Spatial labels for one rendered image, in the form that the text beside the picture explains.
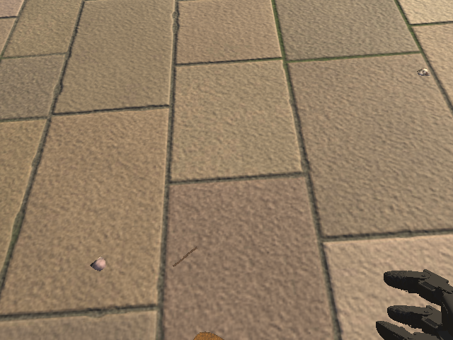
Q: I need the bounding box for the right robot hand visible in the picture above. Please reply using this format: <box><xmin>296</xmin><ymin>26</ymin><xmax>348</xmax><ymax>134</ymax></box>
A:
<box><xmin>376</xmin><ymin>269</ymin><xmax>453</xmax><ymax>340</ymax></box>

